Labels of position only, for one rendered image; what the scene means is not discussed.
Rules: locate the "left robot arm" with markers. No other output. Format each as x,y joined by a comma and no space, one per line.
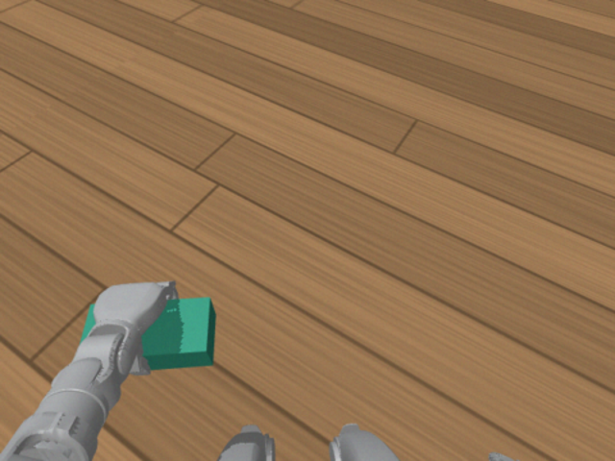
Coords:
68,420

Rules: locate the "carton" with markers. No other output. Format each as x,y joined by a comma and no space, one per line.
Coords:
181,337

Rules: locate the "left robot hand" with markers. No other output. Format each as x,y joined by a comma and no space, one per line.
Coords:
139,304

